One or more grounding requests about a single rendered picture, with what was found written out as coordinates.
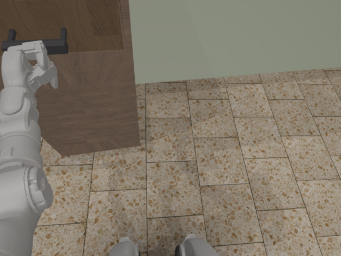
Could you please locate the handle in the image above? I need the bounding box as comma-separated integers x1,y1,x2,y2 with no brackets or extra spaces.
1,28,68,55

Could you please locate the drawer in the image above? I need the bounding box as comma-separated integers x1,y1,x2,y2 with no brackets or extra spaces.
0,0,124,56

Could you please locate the robot left thigh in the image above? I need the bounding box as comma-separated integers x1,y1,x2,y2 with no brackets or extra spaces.
108,241,139,256

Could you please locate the robot right shin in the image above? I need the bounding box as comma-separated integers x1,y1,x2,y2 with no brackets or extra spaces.
184,234,196,241

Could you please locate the cabinet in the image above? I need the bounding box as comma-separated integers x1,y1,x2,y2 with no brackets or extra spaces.
0,0,140,157

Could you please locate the left robot forearm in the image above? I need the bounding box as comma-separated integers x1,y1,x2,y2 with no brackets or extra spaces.
0,86,43,173

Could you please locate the left robot hand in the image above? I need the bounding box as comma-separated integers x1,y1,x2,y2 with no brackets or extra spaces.
1,41,58,96

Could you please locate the robot left upper arm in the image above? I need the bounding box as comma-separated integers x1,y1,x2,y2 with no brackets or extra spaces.
0,166,53,256

